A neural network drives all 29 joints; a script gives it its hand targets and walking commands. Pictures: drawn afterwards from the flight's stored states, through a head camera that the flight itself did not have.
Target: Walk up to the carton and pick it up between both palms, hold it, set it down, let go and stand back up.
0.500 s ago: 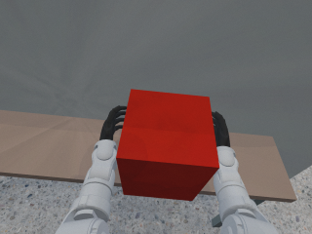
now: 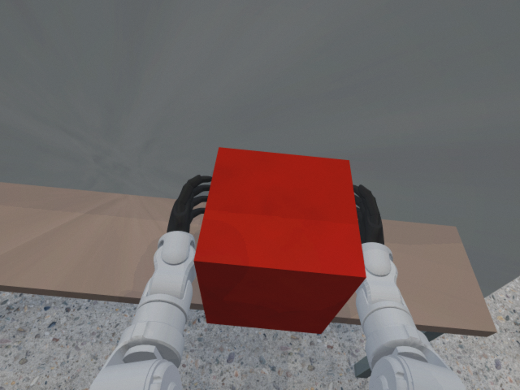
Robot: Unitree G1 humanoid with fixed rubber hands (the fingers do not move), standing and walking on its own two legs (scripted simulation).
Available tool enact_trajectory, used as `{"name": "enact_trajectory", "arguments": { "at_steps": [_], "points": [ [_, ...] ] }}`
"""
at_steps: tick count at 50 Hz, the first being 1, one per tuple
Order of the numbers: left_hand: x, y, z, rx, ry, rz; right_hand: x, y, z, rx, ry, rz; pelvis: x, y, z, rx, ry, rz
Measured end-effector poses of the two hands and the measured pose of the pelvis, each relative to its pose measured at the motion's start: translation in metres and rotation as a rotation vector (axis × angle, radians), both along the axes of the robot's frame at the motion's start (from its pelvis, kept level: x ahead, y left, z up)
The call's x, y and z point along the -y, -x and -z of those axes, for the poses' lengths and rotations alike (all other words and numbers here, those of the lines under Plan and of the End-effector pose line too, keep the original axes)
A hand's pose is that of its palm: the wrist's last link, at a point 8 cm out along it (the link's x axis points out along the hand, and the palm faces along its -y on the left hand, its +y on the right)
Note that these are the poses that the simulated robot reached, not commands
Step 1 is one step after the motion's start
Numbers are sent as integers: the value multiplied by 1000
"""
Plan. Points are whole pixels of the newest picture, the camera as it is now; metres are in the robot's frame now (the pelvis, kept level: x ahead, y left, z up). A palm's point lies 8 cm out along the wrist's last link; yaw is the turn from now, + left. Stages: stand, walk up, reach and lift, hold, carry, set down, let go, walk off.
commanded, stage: reach and lift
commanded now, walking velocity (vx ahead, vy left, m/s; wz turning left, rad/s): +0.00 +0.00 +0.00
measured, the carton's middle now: (273, 246) +0.36 -0.02 +0.00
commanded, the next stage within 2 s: none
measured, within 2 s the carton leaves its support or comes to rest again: leaves its support in 0.10 s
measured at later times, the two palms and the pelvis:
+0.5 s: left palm (176, 226) +0.36 +0.13 +0.06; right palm (370, 236) +0.35 -0.17 +0.06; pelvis -0.03 +0.00 +0.00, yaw -1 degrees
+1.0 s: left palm (151, 188) +0.36 +0.16 +0.14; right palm (372, 202) +0.36 -0.15 +0.14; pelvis +0.00 +0.01 +0.00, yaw +2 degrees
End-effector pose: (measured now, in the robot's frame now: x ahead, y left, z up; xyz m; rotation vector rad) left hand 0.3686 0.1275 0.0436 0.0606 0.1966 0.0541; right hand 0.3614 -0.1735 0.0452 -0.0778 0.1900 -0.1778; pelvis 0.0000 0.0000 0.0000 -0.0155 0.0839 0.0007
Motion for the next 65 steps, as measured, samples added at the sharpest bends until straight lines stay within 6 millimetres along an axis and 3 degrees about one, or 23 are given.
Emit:
{"name": "enact_trajectory", "arguments": {
  "at_steps": [4,13,22,29,39,47,55,65],
  "points": [
    [1,1,-4,28,1,3,0,2,-3,34,15,5,0,2,0,-13,2,0],
    [1,7,-35,186,11,-10,0,6,-33,193,53,-4,3,14,0,7,-4,2],
    [-3,15,-19,112,25,-7,-4,14,-23,122,60,-3,5,27,-1,11,-13,8],
    [-8,7,-14,53,12,-16,-9,6,-14,65,34,-7,1,22,0,-37,-8,10],
    [-7,-7,-61,115,14,-18,-9,-7,-57,124,-22,1,-4,3,0,54,5,-19],
    [-21,4,-92,106,37,-22,-21,1,-88,118,-40,-6,-6,-2,1,151,5,-33],
    [-34,21,-106,92,24,-25,-34,16,-94,109,-66,-8,-13,7,2,205,5,-44],
    [-24,27,-126,75,12,-10,-25,27,-99,99,-95,10,-15,23,2,213,-1,-23]
  ]
}}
